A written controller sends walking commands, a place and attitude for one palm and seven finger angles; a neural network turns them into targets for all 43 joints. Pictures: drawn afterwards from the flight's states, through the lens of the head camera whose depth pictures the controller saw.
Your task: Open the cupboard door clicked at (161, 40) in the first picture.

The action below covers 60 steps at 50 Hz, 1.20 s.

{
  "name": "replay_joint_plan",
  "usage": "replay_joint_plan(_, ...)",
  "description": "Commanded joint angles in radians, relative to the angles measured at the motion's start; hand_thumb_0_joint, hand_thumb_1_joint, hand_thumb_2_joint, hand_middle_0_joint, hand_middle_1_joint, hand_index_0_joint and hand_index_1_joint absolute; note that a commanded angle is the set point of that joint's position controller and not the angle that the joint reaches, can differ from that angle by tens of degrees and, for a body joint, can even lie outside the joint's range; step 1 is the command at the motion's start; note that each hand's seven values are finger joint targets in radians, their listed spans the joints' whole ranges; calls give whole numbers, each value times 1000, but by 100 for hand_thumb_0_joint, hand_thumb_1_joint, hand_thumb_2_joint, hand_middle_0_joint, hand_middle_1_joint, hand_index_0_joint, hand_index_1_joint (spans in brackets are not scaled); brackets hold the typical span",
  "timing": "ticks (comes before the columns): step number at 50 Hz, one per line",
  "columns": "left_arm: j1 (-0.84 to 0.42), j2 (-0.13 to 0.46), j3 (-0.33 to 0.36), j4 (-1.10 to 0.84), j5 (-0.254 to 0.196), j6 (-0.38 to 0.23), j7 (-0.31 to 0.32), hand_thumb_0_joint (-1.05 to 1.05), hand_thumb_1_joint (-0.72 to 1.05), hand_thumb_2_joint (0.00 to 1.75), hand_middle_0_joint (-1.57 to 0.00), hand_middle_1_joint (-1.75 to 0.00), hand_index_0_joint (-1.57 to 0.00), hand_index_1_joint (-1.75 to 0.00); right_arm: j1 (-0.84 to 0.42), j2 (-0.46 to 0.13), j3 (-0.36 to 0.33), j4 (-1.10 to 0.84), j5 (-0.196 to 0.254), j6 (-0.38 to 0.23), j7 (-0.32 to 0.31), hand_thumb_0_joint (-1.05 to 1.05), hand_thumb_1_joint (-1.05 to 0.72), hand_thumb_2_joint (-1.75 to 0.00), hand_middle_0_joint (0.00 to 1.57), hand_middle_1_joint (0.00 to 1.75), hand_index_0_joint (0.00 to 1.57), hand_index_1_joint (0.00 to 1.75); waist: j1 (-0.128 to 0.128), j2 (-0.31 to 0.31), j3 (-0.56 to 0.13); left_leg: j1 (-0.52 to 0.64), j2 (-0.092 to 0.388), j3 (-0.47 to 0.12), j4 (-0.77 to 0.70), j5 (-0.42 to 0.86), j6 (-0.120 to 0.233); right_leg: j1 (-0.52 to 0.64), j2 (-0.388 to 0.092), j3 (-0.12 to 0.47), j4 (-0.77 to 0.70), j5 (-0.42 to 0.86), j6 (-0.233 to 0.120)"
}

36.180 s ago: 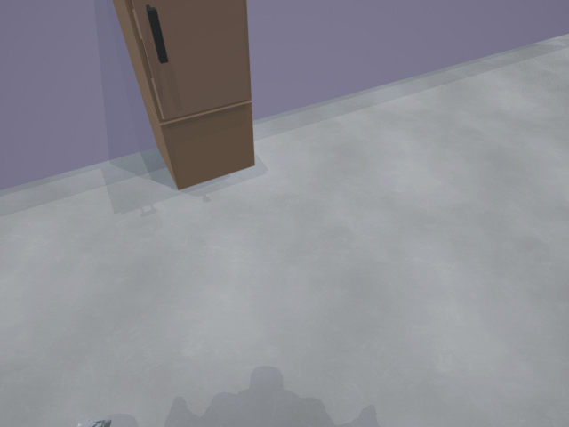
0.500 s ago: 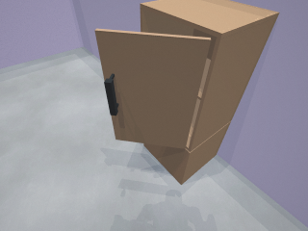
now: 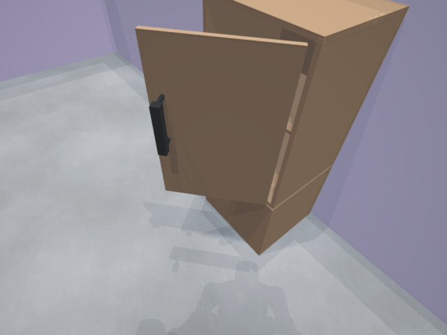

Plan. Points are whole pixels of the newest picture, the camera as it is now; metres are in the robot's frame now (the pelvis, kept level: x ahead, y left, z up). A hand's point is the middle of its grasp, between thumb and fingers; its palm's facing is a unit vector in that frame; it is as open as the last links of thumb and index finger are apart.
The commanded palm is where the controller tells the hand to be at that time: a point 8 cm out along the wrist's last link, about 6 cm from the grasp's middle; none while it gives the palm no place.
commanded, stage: look again from close up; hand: left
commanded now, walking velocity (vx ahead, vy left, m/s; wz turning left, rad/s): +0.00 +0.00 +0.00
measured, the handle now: (162, 125) +0.65 +0.21 -0.01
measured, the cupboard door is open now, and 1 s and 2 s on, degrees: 42 42 42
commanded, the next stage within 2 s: shuffle to correct the standing spot in 0.46 s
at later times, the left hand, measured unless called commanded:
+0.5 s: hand out of the picture -0.02 +0.16 -0.18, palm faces +0.03 -0.99 -0.15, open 7.3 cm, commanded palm none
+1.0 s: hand out of the picture +0.00 +0.19 -0.19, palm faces +0.00 -0.99 -0.16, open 7.4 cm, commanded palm none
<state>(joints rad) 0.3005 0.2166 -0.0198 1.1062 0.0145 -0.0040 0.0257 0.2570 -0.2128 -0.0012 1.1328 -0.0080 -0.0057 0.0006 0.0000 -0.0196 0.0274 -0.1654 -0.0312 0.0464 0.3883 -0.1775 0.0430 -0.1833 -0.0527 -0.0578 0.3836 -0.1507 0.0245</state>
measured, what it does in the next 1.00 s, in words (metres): stands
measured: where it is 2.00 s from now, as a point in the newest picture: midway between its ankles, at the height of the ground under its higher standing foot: outside the picture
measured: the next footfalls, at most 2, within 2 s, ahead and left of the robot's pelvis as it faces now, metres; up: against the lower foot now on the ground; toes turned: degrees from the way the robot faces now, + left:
right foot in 1.18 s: +0.14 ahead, -0.11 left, +0.00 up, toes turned -10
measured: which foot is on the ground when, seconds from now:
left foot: down 0.00-1.00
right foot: down 0.00-0.94, up 0.96-1.00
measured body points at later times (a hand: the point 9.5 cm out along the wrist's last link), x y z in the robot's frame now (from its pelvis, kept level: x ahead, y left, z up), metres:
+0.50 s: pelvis +0.00 +0.01 +0.00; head -0.01 +0.02 +0.45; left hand -0.02 +0.21 -0.17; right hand -0.02 -0.21 -0.16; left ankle +0.02 +0.09 -0.74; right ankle +0.04 -0.13 -0.74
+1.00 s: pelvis +0.04 +0.03 -0.01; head +0.03 +0.04 +0.44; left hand +0.00 +0.25 -0.17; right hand -0.02 -0.19 -0.16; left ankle +0.02 +0.09 -0.74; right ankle +0.03 -0.12 -0.72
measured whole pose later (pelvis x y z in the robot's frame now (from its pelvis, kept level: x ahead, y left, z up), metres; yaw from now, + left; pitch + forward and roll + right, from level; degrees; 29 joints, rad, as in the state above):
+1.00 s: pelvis +0.04 +0.03 -0.01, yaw -5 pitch -1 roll +0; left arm 0.42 0.12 0.05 1.08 0.03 0.02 0.02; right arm 0.41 -0.15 -0.02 1.08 -0.02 -0.02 -0.02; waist 0.01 -0.02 -0.01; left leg -0.18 -0.04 0.14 0.51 -0.32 0.10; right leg -0.33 -0.06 -0.01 0.73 -0.38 -0.01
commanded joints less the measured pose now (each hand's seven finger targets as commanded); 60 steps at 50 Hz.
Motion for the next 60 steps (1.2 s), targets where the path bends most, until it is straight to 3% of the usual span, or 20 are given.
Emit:
replay_joint_plan(1,38,100,28,-44,4,-15,12,0,90,90,-20,-30,-20,-30,14,-114,-24,-42,1,-16,-15,0,-90,-90,20,30,20,30,3,13,40,-99,129,-120,-118,-82,-22,14,-78,97,-74,-76,-35)
replay_joint_plan(13,93,29,29,-44,6,-13,19,0,90,90,-20,-30,-20,-30,71,-44,-26,-35,0,-12,-19,0,-90,-90,20,30,20,30,2,16,72,-133,123,-120,-118,-131,-24,-20,-67,95,-59,-89,-32)
replay_joint_plan(28,136,-12,35,-34,9,-15,21,0,90,90,-20,-30,-20,-30,107,-17,-29,-35,1,-14,-26,0,-90,-90,20,30,20,30,2,15,73,-141,129,-128,-125,-150,-18,-18,-57,86,-42,-62,-32)
replay_joint_plan(30,149,-14,37,-26,10,-16,19,0,90,90,-20,-30,-20,-30,120,-16,-28,-27,-2,-11,-26,0,-90,-90,20,30,20,30,4,27,63,-127,119,-115,-122,-210,-18,-22,-60,100,-59,-127,-36)
replay_joint_plan(34,164,0,57,-39,19,-5,13,0,90,90,-20,-30,-20,-30,146,-25,-35,-40,-11,4,-23,0,-90,-90,20,30,20,30,9,-4,133,-181,108,-92,-88,-375,-9,-101,-57,154,-68,-363,-58)
replay_joint_plan(39,184,19,82,-59,13,-4,7,0,90,90,-20,-30,-20,-30,166,-9,-37,-70,-14,0,-21,0,-90,-90,20,30,20,30,6,-58,124,-168,75,-27,44,-305,-10,-144,-106,268,-86,-446,-116)
replay_joint_plan(42,181,19,91,-74,13,-5,7,0,90,90,-20,-30,-20,-30,186,-5,-35,-82,-14,-10,-21,0,-90,-90,20,30,20,30,1,-45,103,-143,79,-27,54,-289,-6,-156,-110,274,-56,-428,-129)
replay_joint_plan(43,170,18,93,-81,15,-4,6,0,90,90,-20,-30,-20,-30,198,-7,-35,-84,-14,-12,-21,0,-90,-90,20,30,20,30,-4,-37,108,-134,90,-43,28,-315,-3,-175,-97,252,-30,-426,-124)
replay_joint_plan(45,138,-5,89,-97,20,2,3,0,90,90,-20,-30,-20,-30,225,-30,-39,-81,-15,-13,-23,0,-90,-90,20,30,20,30,-14,58,153,-124,151,-140,-91,-442,22,-249,-31,158,86,-396,-93)
replay_joint_plan(46,121,-28,85,-107,24,2,0,0,90,90,-20,-30,-20,-30,248,-52,-44,-75,-14,-16,-25,0,-90,-90,20,30,20,30,-22,141,168,-93,221,-243,-184,-502,59,-290,17,72,223,-303,-70)
replay_joint_plan(47,92,-53,78,-120,26,0,-2,0,90,90,-20,-30,-20,-30,262,-71,-47,-73,-13,-21,-30,0,-90,-90,20,30,20,30,-30,181,179,-48,304,-342,-248,-493,105,-349,31,-5,357,-242,-50)
replay_joint_plan(48,61,-57,74,-130,25,-2,-4,0,90,90,-20,-30,-20,-30,267,-65,-44,-70,-14,-27,-31,0,-90,-90,20,30,20,30,-37,157,169,8,344,-371,-269,-390,149,-409,2,5,475,-278,-49)
replay_joint_plan(49,35,-53,75,-140,24,-8,-6,0,90,90,-20,-30,-20,-30,269,-53,-37,-73,-14,-34,-32,0,-90,-90,20,30,20,30,-39,105,158,42,353,-357,-257,-264,174,-439,-30,17,526,-295,-49)
replay_joint_plan(51,9,-59,74,-144,21,-15,-13,0,90,90,-20,-30,-20,-30,257,-36,-27,-69,-15,-43,-35,0,-90,-90,20,30,20,30,-27,67,136,74,327,-266,-209,6,185,-417,-52,1,508,-285,-45)
replay_joint_plan(54,18,-89,60,-132,10,-9,-4,0,90,90,-20,-30,-20,-30,241,-30,-18,-58,-18,-49,-47,0,-90,-90,20,30,20,30,-9,59,69,77,275,-129,-118,440,153,-249,-38,-22,345,-213,-32)
replay_joint_plan(56,53,-67,61,-113,4,-6,7,0,90,90,-20,-30,-20,-30,213,-30,-15,-47,-10,-47,-55,0,-90,-90,20,30,20,30,20,68,41,43,240,-74,-46,584,98,-100,-24,-19,163,-75,-28)
replay_joint_plan(57,89,-48,63,-91,3,-8,12,0,90,90,-20,-30,-20,-30,204,-25,-16,-37,-5,-46,-57,0,-90,-90,20,30,20,30,39,64,32,18,222,-53,-5,576,57,-13,-26,-11,67,62,-29)
replay_joint_plan(58,119,-21,65,-76,2,-12,18,0,90,90,-20,-30,-20,-30,207,-8,-18,-39,1,-46,-58,0,-90,-90,20,30,20,30,42,35,14,-32,185,-41,23,489,14,76,-57,50,37,225,-46)
replay_joint_plan(59,116,9,67,-71,-1,-14,22,0,90,90,-20,-30,-20,-30,212,8,-22,-42,5,-41,-57,0,-90,-90,20,30,20,30,26,27,11,-94,154,-35,14,344,-23,127,-122,116,84,421,-81)
replay_joint_plan(60,89,28,68,-79,-3,-6,21,0,90,90,-20,-30,-20,-30,210,21,-26,-43,4,-34,-55,0,-90,-90,20,30,20,30,14,75,45,-109,134,-39,-21,249,-49,86,-153,111,115,449,-91)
